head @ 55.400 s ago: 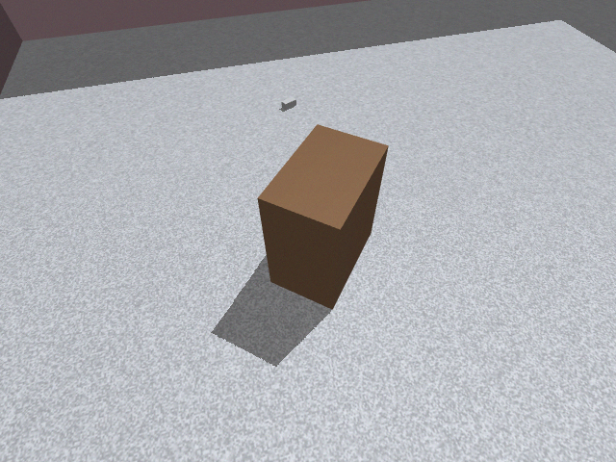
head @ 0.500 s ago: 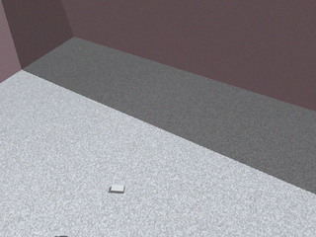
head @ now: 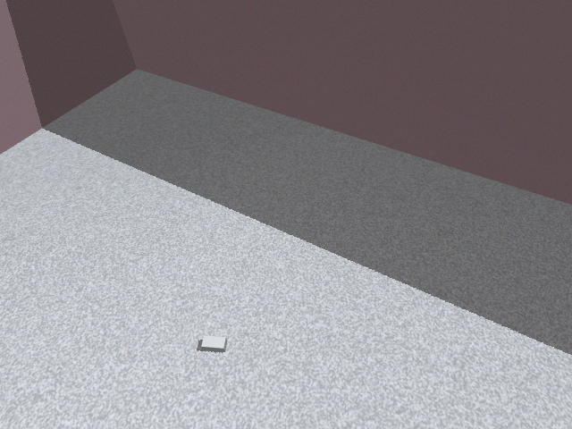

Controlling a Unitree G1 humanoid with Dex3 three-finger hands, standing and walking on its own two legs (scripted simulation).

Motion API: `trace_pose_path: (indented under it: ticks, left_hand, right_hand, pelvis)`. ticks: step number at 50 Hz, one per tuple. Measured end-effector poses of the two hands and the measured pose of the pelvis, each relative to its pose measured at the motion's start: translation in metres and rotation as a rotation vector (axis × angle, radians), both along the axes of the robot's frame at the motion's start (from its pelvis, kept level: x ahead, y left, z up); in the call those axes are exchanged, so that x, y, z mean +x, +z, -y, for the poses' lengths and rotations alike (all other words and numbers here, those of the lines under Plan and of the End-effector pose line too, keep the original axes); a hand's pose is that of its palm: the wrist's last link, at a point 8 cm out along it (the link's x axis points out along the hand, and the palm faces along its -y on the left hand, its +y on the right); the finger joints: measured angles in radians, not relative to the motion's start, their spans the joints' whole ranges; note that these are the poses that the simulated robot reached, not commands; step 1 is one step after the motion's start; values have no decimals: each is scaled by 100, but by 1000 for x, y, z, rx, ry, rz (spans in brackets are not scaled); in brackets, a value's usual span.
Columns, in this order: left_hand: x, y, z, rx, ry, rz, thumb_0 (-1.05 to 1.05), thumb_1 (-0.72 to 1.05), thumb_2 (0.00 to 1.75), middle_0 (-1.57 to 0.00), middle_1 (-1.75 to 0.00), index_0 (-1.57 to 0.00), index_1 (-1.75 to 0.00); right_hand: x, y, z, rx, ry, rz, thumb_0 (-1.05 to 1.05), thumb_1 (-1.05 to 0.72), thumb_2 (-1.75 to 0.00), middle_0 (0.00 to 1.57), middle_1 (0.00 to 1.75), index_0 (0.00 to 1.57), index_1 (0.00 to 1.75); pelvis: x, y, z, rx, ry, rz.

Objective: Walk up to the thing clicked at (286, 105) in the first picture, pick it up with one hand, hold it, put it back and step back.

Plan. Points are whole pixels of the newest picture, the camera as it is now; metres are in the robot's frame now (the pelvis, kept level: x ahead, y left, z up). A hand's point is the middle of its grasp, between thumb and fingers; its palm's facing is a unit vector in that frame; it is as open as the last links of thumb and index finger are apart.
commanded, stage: stand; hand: left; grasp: from above
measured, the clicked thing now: (214, 343) +0.47 +0.30 -0.76
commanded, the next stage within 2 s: rise first in 1.62 s
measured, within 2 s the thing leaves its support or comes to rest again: neither
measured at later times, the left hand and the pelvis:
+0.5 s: hand out of the picture +0.06 +0.26 -0.16, palm faces -0.02 -0.94 -0.34, open 7.4 cm; pelvis +0.00 +0.00 +0.00, yaw +0 degrees
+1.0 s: hand out of the picture +0.08 +0.26 -0.16, palm faces -0.02 -0.94 -0.34, open 7.4 cm; pelvis +0.01 +0.00 +0.00, yaw +0 degrees
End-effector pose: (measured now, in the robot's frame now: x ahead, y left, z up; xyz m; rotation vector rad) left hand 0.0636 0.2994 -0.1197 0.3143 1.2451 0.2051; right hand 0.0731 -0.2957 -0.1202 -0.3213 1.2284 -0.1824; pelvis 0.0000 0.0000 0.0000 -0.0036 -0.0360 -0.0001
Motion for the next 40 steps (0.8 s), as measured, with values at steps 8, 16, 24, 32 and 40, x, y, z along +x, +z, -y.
trace_pose_path:
  ticks: [8,16,24,32,40]
  left_hand:
    - [-3,-2,-1,-4,0,-8,0,90,90,-20,-30,-20,-30]
    - [-6,-2,-2,-8,4,-20,0,90,90,-20,-30,-20,-30]
    - [-5,-2,-4,-2,4,-25,0,90,90,-20,-30,-20,-30]
    - [-2,-1,-4,1,2,-27,0,90,90,-20,-30,-20,-30]
    - [5,-1,-3,0,0,-20,0,90,90,-20,-30,-20,-30]
  right_hand:
    - [-2,1,0,-5,-2,-6,0,-91,-90,20,30,20,30]
    - [-6,1,-1,-8,-3,-18,0,-91,-90,20,30,20,30]
    - [-5,-1,-3,-2,-3,-23,0,-91,-90,20,30,20,30]
    - [-2,-2,-4,0,-2,-27,0,-91,-90,20,30,20,30]
    - [6,-1,-3,-4,0,-17,0,-91,-90,20,30,20,30]
  pelvis:
    - [-1,0,-1,0,0,-2]
    - [0,0,-3,1,-2,-4]
    - [2,0,-3,2,-1,-5]
    - [5,0,-4,2,-1,-12]
    - [9,0,-3,1,0,-12]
